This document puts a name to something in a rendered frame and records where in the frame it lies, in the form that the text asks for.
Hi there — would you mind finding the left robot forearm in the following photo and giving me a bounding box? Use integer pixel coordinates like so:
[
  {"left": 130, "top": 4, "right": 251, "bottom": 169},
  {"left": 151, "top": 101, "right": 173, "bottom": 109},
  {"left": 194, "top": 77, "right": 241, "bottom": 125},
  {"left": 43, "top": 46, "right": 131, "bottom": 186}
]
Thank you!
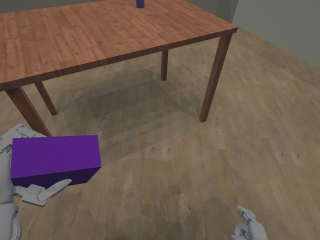
[{"left": 0, "top": 203, "right": 22, "bottom": 240}]

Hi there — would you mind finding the right robot hand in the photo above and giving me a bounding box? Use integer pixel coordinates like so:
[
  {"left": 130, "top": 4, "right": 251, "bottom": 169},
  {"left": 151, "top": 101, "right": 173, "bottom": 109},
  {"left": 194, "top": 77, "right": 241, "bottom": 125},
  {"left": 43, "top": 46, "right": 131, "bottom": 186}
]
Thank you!
[{"left": 231, "top": 205, "right": 269, "bottom": 240}]

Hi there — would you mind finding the table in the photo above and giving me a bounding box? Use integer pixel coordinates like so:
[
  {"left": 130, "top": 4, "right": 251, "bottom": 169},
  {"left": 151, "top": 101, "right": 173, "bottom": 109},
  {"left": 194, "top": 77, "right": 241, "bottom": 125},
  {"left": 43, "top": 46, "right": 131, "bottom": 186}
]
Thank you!
[{"left": 0, "top": 0, "right": 238, "bottom": 137}]

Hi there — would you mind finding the sponge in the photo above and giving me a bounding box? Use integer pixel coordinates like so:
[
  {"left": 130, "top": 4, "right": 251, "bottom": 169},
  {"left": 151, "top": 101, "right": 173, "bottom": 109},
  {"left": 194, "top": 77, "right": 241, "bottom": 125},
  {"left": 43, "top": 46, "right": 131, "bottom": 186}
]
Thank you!
[{"left": 10, "top": 135, "right": 102, "bottom": 189}]

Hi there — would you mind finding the left robot hand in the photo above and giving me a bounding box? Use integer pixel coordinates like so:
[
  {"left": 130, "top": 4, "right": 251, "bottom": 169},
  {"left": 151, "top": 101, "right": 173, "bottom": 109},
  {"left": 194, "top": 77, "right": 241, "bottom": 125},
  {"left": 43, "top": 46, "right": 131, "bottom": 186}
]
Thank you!
[{"left": 0, "top": 123, "right": 72, "bottom": 207}]

